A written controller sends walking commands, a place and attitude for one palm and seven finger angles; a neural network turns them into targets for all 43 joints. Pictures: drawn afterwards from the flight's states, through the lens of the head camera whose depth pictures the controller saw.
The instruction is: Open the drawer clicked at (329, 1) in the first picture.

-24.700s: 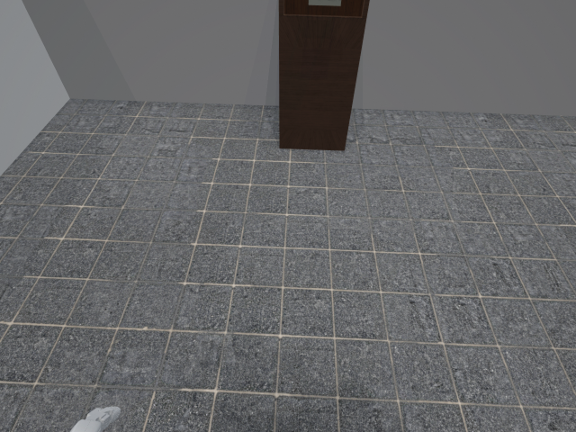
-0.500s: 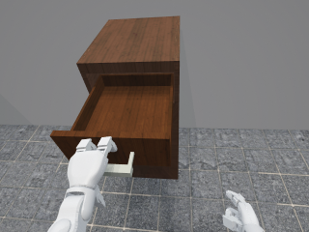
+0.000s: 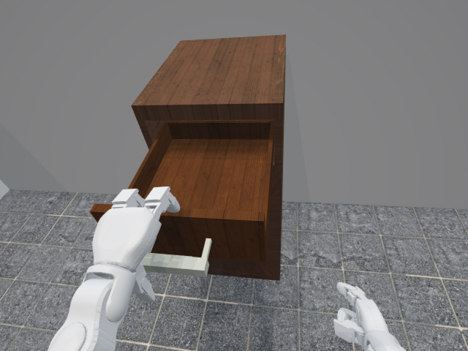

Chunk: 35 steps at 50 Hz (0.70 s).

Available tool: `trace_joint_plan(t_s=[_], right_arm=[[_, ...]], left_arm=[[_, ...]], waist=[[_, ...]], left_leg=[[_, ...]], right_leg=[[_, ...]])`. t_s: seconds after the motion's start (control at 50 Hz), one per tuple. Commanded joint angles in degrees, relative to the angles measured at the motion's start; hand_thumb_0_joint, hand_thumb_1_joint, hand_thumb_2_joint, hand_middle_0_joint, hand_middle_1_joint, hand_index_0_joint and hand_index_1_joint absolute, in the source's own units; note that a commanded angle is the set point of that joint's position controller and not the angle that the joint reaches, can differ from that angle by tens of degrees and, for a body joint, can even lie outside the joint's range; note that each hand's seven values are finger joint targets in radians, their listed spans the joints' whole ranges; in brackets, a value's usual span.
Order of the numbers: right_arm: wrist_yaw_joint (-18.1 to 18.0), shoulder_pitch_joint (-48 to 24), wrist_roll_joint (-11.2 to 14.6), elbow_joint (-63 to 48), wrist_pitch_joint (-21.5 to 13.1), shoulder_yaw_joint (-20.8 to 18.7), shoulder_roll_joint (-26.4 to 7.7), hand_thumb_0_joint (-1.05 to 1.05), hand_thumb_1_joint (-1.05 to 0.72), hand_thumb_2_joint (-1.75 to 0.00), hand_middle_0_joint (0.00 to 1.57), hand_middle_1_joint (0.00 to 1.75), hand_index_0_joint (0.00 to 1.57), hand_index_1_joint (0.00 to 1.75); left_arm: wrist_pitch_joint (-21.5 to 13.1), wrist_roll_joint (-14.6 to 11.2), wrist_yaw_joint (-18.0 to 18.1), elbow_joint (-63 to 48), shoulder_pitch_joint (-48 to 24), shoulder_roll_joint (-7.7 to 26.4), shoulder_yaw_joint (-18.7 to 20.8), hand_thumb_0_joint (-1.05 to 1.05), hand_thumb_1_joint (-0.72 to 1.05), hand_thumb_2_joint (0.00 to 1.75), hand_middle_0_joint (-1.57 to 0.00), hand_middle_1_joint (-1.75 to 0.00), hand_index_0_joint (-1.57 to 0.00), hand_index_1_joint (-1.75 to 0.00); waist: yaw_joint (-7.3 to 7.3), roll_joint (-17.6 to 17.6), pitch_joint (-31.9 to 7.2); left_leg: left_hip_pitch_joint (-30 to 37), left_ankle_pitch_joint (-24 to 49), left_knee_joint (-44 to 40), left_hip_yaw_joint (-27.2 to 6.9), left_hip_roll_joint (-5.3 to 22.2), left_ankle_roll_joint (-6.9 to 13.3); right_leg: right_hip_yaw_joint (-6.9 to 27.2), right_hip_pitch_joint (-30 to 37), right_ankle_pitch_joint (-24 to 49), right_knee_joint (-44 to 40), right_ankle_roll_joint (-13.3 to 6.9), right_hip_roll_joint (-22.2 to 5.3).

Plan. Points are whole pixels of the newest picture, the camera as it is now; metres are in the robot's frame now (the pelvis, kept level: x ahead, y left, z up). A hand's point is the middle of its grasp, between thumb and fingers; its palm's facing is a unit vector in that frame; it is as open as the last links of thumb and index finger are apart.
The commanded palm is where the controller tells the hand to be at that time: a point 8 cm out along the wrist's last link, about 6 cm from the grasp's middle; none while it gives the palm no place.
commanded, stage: lift the hand off the handle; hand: left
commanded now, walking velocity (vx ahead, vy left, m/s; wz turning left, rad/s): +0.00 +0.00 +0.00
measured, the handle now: (175, 253) +0.28 +0.17 +0.01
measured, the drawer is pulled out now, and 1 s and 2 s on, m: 0.30 0.30 0.30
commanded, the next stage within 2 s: draw the hand back to the body in 0.48 s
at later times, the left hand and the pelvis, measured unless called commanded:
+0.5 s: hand (133, 218) +0.24 +0.19 +0.16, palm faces +0.18 -0.12 -0.98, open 13.8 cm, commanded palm +0.20 +0.19 +0.21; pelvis -0.01 +0.00 +0.00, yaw +0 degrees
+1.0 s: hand (112, 242) +0.21 +0.21 +0.14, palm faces +0.10 -0.11 -0.99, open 13.8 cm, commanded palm +0.17 +0.22 +0.21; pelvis -0.02 +0.00 +0.00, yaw +0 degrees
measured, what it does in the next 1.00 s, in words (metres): stands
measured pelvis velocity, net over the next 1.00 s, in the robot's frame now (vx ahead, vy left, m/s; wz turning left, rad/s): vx -0.02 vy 0.00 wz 0.01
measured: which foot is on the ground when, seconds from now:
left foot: down 0.00-1.00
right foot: down 0.00-1.00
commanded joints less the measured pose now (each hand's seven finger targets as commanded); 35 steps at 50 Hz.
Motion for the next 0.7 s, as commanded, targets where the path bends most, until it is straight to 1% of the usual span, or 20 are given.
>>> trace_joint_plan(t_s=[0.0, 0.02, 0.1, 0.12, 0.18, 0.2, 0.24, 0.28, 0.3, 0.36, 0.38, 0.4, 0.44, 0.48, 0.5, 0.52, 0.56, 0.58, 0.6, 0.68], right_arm=[[0.5, -12.1, 0.5, -10.0, -2.5, -0.3, -3.7, 0.00, -0.90, -0.90, 0.20, 0.30, 0.20, 0.30], [0.4, -12.2, 0.8, -9.1, -1.8, -0.8, -4.1, 0.00, -0.90, -0.90, 0.20, 0.30, 0.20, 0.30], [0.8, -14.0, 0.9, -10.6, -1.6, 0.1, -4.1, 0.00, -0.90, -0.90, 0.20, 0.30, 0.20, 0.30], [0.7, -13.9, 1.0, -10.0, -0.9, -0.3, -4.2, 0.00, -0.90, -0.90, 0.20, 0.30, 0.20, 0.30], [0.8, -15.4, 1.3, -11.6, -1.0, 0.0, -4.4, 0.00, -0.90, -0.90, 0.20, 0.30, 0.20, 0.30], [1.0, -14.6, 0.9, -11.2, -1.4, 0.4, -3.8, 0.00, -0.90, -0.90, 0.20, 0.30, 0.20, 0.30], [0.8, -14.0, 1.0, -10.2, -0.7, 0.1, -4.3, 0.00, -0.90, -0.90, 0.20, 0.30, 0.20, 0.30], [0.8, -15.4, 1.5, -10.7, -0.8, 0.2, -4.4, 0.00, -0.90, -0.90, 0.20, 0.30, 0.20, 0.30], [1.1, -14.7, 1.1, -10.4, -1.2, 0.8, -4.1, 0.00, -0.90, -0.90, 0.20, 0.30, 0.20, 0.30], [1.2, -15.1, 1.6, -10.7, -0.8, 0.1, -4.5, 0.00, -0.90, -0.90, 0.20, 0.30, 0.20, 0.30], [1.3, -16.1, 2.2, -11.2, -1.3, 0.1, -4.5, 0.00, -0.90, -0.90, 0.20, 0.30, 0.20, 0.30], [1.4, -15.2, 1.7, -10.8, -1.4, 0.6, -4.3, 0.00, -0.90, -0.90, 0.20, 0.30, 0.20, 0.30], [1.3, -14.8, 2.0, -10.5, -0.4, 0.3, -4.9, 0.00, -0.90, -0.90, 0.20, 0.30, 0.20, 0.30], [1.1, -16.0, 2.4, -11.6, -0.6, 0.5, -5.1, 0.00, -0.90, -0.90, 0.20, 0.30, 0.20, 0.30], [1.3, -15.3, 1.9, -11.6, -1.0, 0.9, -4.8, 0.00, -0.90, -0.90, 0.20, 0.30, 0.20, 0.30], [1.1, -14.9, 1.9, -11.0, -0.3, 0.4, -4.8, 0.00, -0.90, -0.90, 0.20, 0.30, 0.20, 0.30], [0.9, -15.0, 1.6, -11.6, -0.4, 0.4, -5.1, 0.00, -0.90, -0.90, 0.20, 0.30, 0.20, 0.30], [0.9, -15.5, 1.9, -11.9, -0.9, 0.4, -5.0, 0.00, -0.90, -0.90, 0.20, 0.30, 0.20, 0.30], [1.1, -14.8, 1.3, -12.2, -1.4, 0.7, -4.3, 0.00, -0.90, -0.90, 0.20, 0.30, 0.20, 0.30], [1.3, -14.4, 1.8, -11.1, -1.4, 0.1, -4.8, 0.00, -0.90, -0.90, 0.20, 0.30, 0.20, 0.30]], left_arm=[[1.2, 0.5, 1.0, -11.8, -11.6, 5.4, 5.1, 0.00, -0.50, 0.30, -0.30, -1.20, -0.30, -1.20], [1.7, -0.1, 0.5, -11.3, -12.8, 7.8, 6.8, 0.00, -0.50, 0.30, -0.30, -1.20, -0.30, -1.20], [3.5, 0.3, -2.0, -13.5, -15.6, 7.8, 5.6, 0.00, -0.50, 0.30, -0.30, -1.20, -0.30, -1.20], [3.4, -0.4, -2.5, -14.3, -16.5, 9.1, 6.3, 0.00, -0.50, 0.30, -0.30, -1.20, -0.30, -1.20], [3.0, -1.5, -3.5, -18.1, -15.8, 11.6, 9.1, 0.00, -0.50, 0.30, -0.30, -1.20, -0.30, -1.20], [2.7, -0.9, -3.8, -16.9, -16.7, 9.9, 7.4, 0.00, -0.50, 0.30, -0.30, -1.20, -0.30, -1.20], [2.5, -2.1, -4.2, -14.8, -15.8, 12.2, 10.2, 0.00, -0.50, 0.30, -0.30, -1.20, -0.30, -1.20], [3.1, -2.8, -4.5, -15.4, -18.9, 14.1, 12.4, 0.00, -0.50, 0.30, -0.30, -1.20, -0.30, -1.20], [3.2, -2.3, -4.7, -13.6, -20.6, 13.0, 11.0, 0.00, -0.50, 0.30, -0.30, -1.20, -0.30, -1.20], [3.4, -3.7, -5.8, -16.3, -22.1, 12.4, 10.0, 0.00, -0.50, 0.30, -0.30, -1.20, -0.30, -1.20], [3.6, -4.8, -6.2, -16.2, -21.7, 13.8, 11.9, 0.00, -0.50, 0.30, -0.30, -1.20, -0.30, -1.20], [3.9, -4.0, -6.9, -13.0, -20.6, 10.6, 8.4, 0.00, -0.50, 0.30, -0.30, -1.20, -0.30, -1.20], [4.3, -4.6, -7.9, -12.1, -19.3, 9.6, 7.3, 0.00, -0.50, 0.30, -0.30, -1.20, -0.30, -1.20], [4.3, -4.8, -8.4, -13.9, -22.3, 12.0, 9.1, 0.00, -0.50, 0.30, -0.30, -1.20, -0.30, -1.20], [3.9, -3.3, -8.6, -13.1, -22.5, 11.1, 7.9, 0.00, -0.50, 0.30, -0.30, -1.20, -0.30, -1.20], [3.6, -3.4, -8.4, -13.0, -21.8, 11.6, 8.1, 0.00, -0.50, 0.30, -0.30, -1.20, -0.30, -1.20], [2.6, -2.4, -7.7, -15.3, -23.3, 12.6, 9.2, 0.00, -0.50, 0.30, -0.30, -1.20, -0.30, -1.20], [1.8, -3.2, -7.1, -16.9, -24.0, 15.9, 13.0, 0.00, -0.50, 0.30, -0.30, -1.20, -0.30, -1.20], [1.2, -2.4, -6.8, -15.9, -22.0, 13.8, 11.6, 0.00, -0.50, 0.30, -0.30, -1.20, -0.30, -1.20], [0.5, -4.6, -5.2, -15.0, -17.7, 17.7, 18.1, 0.00, -0.50, 0.30, -0.30, -1.20, -0.30, -1.20]], waist=[[-0.47, -7.1, -8.7], [-0.99, -6.8, -6.7], [-0.17, -7.6, -9.7], [-0.74, -5.8, -8.5], [0.44, -4.5, -10.7], [0.44, -6.1, -11.3], [0.25, -6.5, -7.7], [0.28, -5.8, -7.7], [0.27, -7.1, -7.7], [0.02, -4.8, -8.6], [-0.15, -4.9, -8.7], [-0.25, -5.6, -8.3], [-0.85, -6.2, -5.0], [-0.88, -5.8, -6.3], [-0.33, -7.0, -8.3], [-0.95, -6.2, -7.1], [-0.09, -6.2, -9.7], [0.10, -5.7, -10.7], [1.09, -7.1, -12.6], [1.11, -5.4, -9.5]], left_leg=[[0.7, 18.2, -2.3, 0.8, -1.7, 1.9], [0.5, 17.8, -3.4, 0.4, -1.4, 1.6], [1.0, 17.5, -3.8, 0.8, -1.4, 2.0], [1.5, 17.1, -4.6, 0.5, -1.4, 1.9], [2.0, 17.8, -4.5, 0.3, -1.1, 1.9], [1.9, 18.7, -4.1, 0.8, -1.5, 2.1], [1.1, 17.5, -5.2, 0.5, -1.4, 1.8], [1.0, 15.7, -5.1, 0.4, -1.0, 1.7], [0.4, 16.1, -5.1, 0.7, -1.3, 1.8], [1.4, 16.0, -5.7, 0.6, -1.5, 1.7], [1.2, 15.2, -5.2, 0.5, -1.1, 1.6], [0.7, 15.2, -5.5, 1.1, -1.5, 1.7], [-0.1, 13.5, -6.7, 0.6, -1.3, 1.5], [-0.6, 11.4, -6.6, 0.5, -0.9, 1.5], [-0.4, 12.5, -6.2, 1.1, -1.5, 1.8], [0.1, 11.8, -6.7, 0.9, -1.3, 1.8], [0.4, 13.1, -6.2, 0.8, -1.6, 1.8], [0.0, 12.2, -6.1, 0.4, -1.1, 1.7], [0.1, 14.2, -5.5, 0.8, -1.7, 2.0], [-0.6, 13.8, -5.5, 0.4, -1.4, 1.3]], right_leg=[[1.1, 5.8, 16.0, -4.5, -0.4, 0.8], [1.5, 5.7, 15.8, -5.1, -0.5, 1.2], [0.9, 7.6, 14.1, -4.8, -0.2, 0.7], [1.2, 7.5, 14.1, -5.5, -0.3, 0.9], [1.4, 9.4, 15.3, -5.0, -0.3, 1.1], [0.9, 9.4, 15.3, -4.7, -0.3, 0.6], [1.1, 8.7, 14.7, -5.9, -0.2, 1.0], [1.8, 8.3, 12.4, -6.5, -0.2, 1.1], [1.5, 8.4, 12.1, -6.4, -0.2, 0.5], [1.4, 8.6, 12.3, -6.7, -0.1, 0.6], [1.9, 8.6, 11.7, -6.5, -0.1, 1.0], [1.2, 8.4, 10.9, -6.4, 0.1, 0.5], [0.6, 7.0, 9.6, -7.5, 0.2, 0.8], [1.4, 7.6, 7.6, -7.3, 0.1, 1.0], [1.0, 8.4, 7.6, -6.8, 0.1, 0.6], [1.4, 8.0, 7.3, -7.6, 0.2, 0.7], [1.4, 9.2, 9.0, -6.9, 0.1, 0.6], [1.9, 10.1, 8.5, -6.3, -0.1, 1.0], [1.4, 11.3, 9.7, -5.6, -0.2, 0.5], [2.5, 9.8, 9.9, -6.5, -0.4, 1.0]])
